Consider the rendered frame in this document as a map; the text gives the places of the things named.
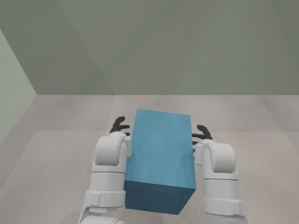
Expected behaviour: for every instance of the robot right hand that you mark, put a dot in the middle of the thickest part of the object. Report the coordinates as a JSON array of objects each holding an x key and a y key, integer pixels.
[{"x": 206, "y": 134}]

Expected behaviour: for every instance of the carton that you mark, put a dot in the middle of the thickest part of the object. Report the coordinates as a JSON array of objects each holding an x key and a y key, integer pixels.
[{"x": 160, "y": 174}]

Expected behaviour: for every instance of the right robot forearm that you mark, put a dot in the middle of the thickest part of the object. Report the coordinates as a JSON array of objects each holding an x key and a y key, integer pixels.
[{"x": 221, "y": 187}]

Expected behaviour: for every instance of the robot left hand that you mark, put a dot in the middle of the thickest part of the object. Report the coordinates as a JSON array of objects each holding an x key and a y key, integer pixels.
[{"x": 117, "y": 127}]

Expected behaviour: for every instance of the left robot upper arm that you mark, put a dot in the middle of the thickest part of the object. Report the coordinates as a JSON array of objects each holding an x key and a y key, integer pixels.
[{"x": 101, "y": 220}]

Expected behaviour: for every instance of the left robot forearm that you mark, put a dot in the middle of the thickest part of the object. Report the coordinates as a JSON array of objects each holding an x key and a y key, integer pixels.
[{"x": 106, "y": 192}]

